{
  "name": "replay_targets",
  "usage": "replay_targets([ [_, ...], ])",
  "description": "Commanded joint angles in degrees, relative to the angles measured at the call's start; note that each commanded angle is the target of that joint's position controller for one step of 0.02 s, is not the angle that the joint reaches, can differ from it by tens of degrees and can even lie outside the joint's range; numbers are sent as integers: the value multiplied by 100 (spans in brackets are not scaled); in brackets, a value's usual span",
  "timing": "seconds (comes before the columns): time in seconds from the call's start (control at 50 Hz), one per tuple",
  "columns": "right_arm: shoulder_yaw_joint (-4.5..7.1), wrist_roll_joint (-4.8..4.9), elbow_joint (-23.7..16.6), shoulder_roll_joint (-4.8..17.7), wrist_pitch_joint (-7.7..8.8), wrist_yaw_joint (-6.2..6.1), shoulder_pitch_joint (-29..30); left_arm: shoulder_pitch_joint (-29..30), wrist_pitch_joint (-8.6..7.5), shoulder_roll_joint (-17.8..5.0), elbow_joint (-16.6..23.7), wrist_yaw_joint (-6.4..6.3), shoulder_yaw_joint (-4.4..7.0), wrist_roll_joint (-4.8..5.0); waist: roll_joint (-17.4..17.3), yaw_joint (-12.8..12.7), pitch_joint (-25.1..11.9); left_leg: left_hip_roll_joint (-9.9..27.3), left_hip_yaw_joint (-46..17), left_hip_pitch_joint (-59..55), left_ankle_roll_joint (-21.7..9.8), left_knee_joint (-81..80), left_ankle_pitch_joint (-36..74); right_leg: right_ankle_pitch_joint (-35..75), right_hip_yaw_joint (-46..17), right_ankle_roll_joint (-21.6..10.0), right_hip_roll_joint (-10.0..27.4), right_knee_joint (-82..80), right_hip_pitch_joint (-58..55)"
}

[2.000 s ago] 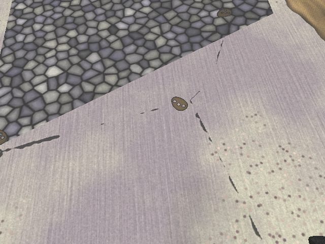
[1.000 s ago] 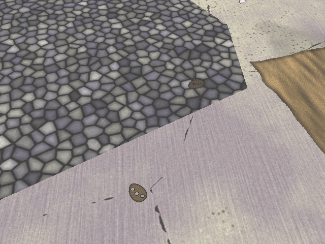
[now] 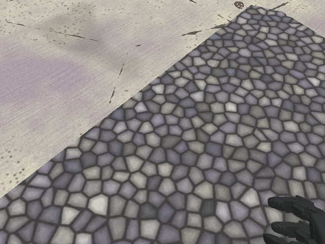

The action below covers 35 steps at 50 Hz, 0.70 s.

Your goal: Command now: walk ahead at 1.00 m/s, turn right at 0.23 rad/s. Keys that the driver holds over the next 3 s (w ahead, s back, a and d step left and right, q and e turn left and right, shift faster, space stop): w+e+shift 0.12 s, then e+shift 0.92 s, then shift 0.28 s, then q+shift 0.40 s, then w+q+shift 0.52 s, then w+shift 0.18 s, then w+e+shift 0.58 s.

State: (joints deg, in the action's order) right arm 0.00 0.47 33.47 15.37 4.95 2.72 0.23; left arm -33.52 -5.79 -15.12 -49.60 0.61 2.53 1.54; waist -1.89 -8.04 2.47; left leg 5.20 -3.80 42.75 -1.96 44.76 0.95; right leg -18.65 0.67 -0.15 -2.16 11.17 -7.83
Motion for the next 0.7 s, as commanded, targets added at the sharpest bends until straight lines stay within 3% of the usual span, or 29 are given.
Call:
replay_targets([
  [0.02, 102, 33, -584, 364, 233, 114, 816, 451, -53, -1057, 450, -81, 164, 86, 368, 409, 805, -279, 220, -1246, 98, -1022, 576, 1682, -929, -1020, 1467, -958, 1506],
  [0.06, 261, 82, -543, 654, 249, 73, 497, 343, 38, -1148, 344, -95, 151, 30, 745, 691, 382, -503, 245, -1900, 32, -1276, 113, 3386, -894, -826, 1566, -229, 922],
  [0.08, 385, 106, -459, 897, 232, 13, -47, 316, 89, -1274, 293, -92, 166, -39, 1017, 1034, -92, -673, 337, -2632, -67, -1227, -311, 4521, -846, -734, 1525, 568, 810],
  [0.1, 523, 147, -287, 1106, 178, -76, -991, 419, 143, -1355, 277, -97, 161, -113, 1160, 1673, -675, -725, 466, -3926, -142, -1166, -698, 5060, -648, -566, 1324, 1854, 1279],
  [0.12, 632, 102, -5, 1346, 87, -202, -2329, 596, 137, -1082, 459, -118, 63, -245, 958, 2289, -1524, 125, -268, -6018, -263, -634, -1228, 3856, -691, -363, 1105, 3730, 2811],
  [0.14, 738, -166, 178, 1976, 104, -169, -2712, -447, 22, 169, 651, -115, -239, -122, -1332, 1495, -2968, 1858, -3296, -7737, -1093, -1444, -2948, -685, -698, -114, 220, 6002, 4453],
  [0.16, 619, -203, 168, 1500, 92, -142, -2740, -89, -26, -244, 682, -133, -161, 170, -1626, 1626, -3136, 1939, -4534, -7250, -1151, -2662, -3109, -955, -1112, -88, 263, 6859, 4819],
  [0.18, 512, -156, 244, 1090, 96, -166, -2305, 773, 11, -632, 907, -196, -5, 289, -1216, 1580, -1823, 1807, -3423, -6449, -977, -2623, -1809, -721, -868, -25, 485, 7140, 5362],
  [0.2, 446, -147, 289, 830, 86, -176, -1894, 1163, 66, -700, 989, -240, 28, 180, -610, 1406, -1119, 1679, -2303, -5540, -934, -2416, 42, -450, -679, 34, 728, 6952, 5327],
  [0.22, 393, -191, 353, 561, 84, -170, -1547, 1347, 163, -713, 968, -247, 87, 16, -223, 1179, -680, 1380, -1323, -4625, -828, -2424, 1378, -353, -575, 77, 874, 6648, 4950],
  [0.24, 394, -254, 388, 473, 108, -182, -1267, 1024, 296, -557, 991, -202, 119, 14, -692, 801, -665, 1345, -773, -4023, -878, -2470, 1971, -328, -614, 147, 1040, 6496, 4467],
  [0.28, 402, -154, 445, 340, 141, -212, -635, 1010, 565, -308, 1023, -142, 116, 98, -699, 503, -242, 1305, -36, -3118, -852, -2919, 1702, -449, -515, 249, 1190, 5960, 4123],
  [0.3, 435, -114, 458, 452, 163, -251, -398, 1260, 620, -268, 1154, -127, 108, 72, -580, 445, 8, 1295, 216, -2833, -843, -3137, 1667, -258, -440, 274, 1204, 5511, 4148],
  [0.32, 475, -64, 457, 599, 171, -287, -202, 1424, 643, -258, 1260, -93, 98, 12, -517, 402, 125, 1282, 497, -2727, -820, -3246, 1710, 191, -392, 277, 1197, 4942, 4104],
  [0.38, 583, 55, 493, 944, 141, -374, -108, 1539, 652, -375, 1249, 151, 128, -127, -218, 453, -243, 871, 1358, -2963, -632, -3053, 1634, 2097, -10, 80, 869, 3344, 3182],
  [0.44, 669, 208, 550, 1228, 63, -393, -158, 1661, 738, -777, 1388, 316, 278, -113, -133, 384, -342, 1010, 1532, -3516, -462, -2482, 2093, 2048, 246, -185, 638, 2933, 2894],
  [0.48, 730, 295, 525, 1362, -63, -385, -156, 1268, 774, -1176, 1362, 311, 475, -117, -72, 116, -557, 965, 1631, -3661, -295, -1342, 2842, 1538, 590, -441, 242, 2838, 2314],
  [0.5, 711, 298, 497, 1289, -143, -363, -147, 619, 763, -1420, 1220, 253, 631, -100, 162, -230, -843, 801, 1678, -3338, -115, -153, 2620, 1641, 644, -646, -19, 2552, 1403],
  [0.52, 592, 140, 508, 889, -191, -323, -410, 520, 742, -1646, 1149, 124, 713, -31, 1091, -143, -542, 260, 1558, -2434, 212, 1323, -452, 2933, 35, -848, 50, 2099, 845],
  [0.54, 456, -189, 459, 412, -212, -240, -1168, 1415, 684, -2128, 1565, 48, 669, -67, 2677, 859, -422, -841, 1242, -864, 612, 3353, -4311, 5572, -2293, -1682, 1052, 2068, 437],
  [0.56, 456, -99, 411, 902, -196, -204, -1750, 1640, 509, -2125, 2030, 185, 616, -311, 2110, 875, -1987, -1082, -197, -508, 591, 4023, -4182, 3303, -4682, -2554, 2054, 917, -84],
  [0.58, 536, 47, 346, 1274, -177, -202, -1122, 1811, 411, -1844, 2122, 267, 580, -200, 1074, 677, -1701, -888, -430, -304, 411, 3776, -3560, 1728, -4583, -2277, 1952, 475, 141],
  [0.6, 528, 8, 266, 1213, -188, -263, -714, 1942, 382, -1676, 2068, 238, 550, -56, 566, 730, -1115, -718, -436, -188, 318, 3266, -3073, 960, -4142, -1914, 1696, 468, 637],
  [0.62, 506, -89, 325, 1120, -223, -336, -560, 2117, 398, -1496, 2087, 179, 491, -2, 254, 826, -902, -548, -525, -359, 294, 2814, -2783, 911, -3784, -1673, 1490, 560, 1109],
  [0.66, 525, -138, 378, 1127, -303, -351, -411, 2396, 490, -1413, 2209, -6, 463, -121, 324, 946, -821, -527, -569, -1062, 308, 1975, -2509, 1800, -3065, -1427, 1110, 655, 1857],
  [0.7, 471, -148, 453, 870, -319, -340, -377, 2341, 575, -1470, 2204, -139, 496, -140, 311, 926, -972, -712, -453, -1309, 474, 1328, -2342, 2758, -2703, -1383, 889, 853, 1924],
])
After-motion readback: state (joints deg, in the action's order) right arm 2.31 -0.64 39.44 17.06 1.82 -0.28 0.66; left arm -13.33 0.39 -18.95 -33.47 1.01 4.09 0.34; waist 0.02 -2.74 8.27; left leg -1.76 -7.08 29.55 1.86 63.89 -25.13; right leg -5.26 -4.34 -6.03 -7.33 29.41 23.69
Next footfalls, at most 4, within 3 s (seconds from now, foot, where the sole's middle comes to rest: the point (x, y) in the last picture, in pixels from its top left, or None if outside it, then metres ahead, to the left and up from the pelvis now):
0.12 left None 0.33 0.15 -0.77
0.52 right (218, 240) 0.52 -0.13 -0.77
0.98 left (190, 197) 0.69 -0.01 -0.77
1.40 right None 0.43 -0.09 -0.77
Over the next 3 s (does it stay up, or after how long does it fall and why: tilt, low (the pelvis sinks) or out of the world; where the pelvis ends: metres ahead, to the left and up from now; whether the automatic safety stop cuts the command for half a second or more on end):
stays up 1.33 -0.32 -0.01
